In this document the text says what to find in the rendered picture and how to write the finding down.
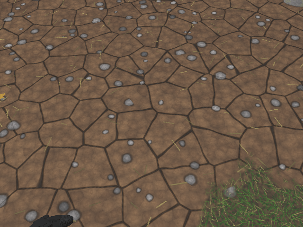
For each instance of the robot left hand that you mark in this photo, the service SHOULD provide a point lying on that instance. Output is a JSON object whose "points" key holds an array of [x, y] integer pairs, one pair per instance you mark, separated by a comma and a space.
{"points": [[53, 221]]}

